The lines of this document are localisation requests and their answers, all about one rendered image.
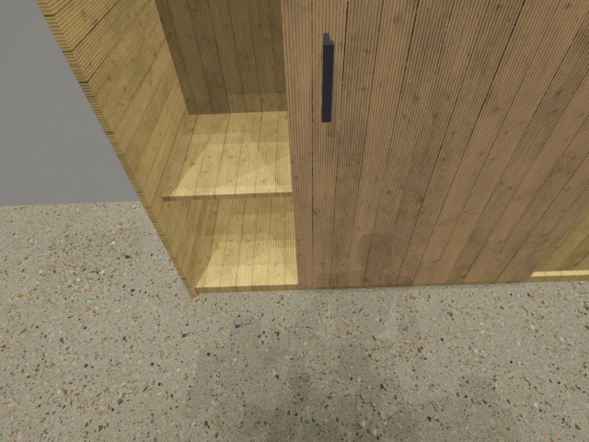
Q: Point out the wardrobe door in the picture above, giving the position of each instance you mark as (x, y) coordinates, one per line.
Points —
(572, 252)
(458, 147)

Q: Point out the handle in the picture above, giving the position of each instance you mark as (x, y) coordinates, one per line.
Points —
(327, 77)

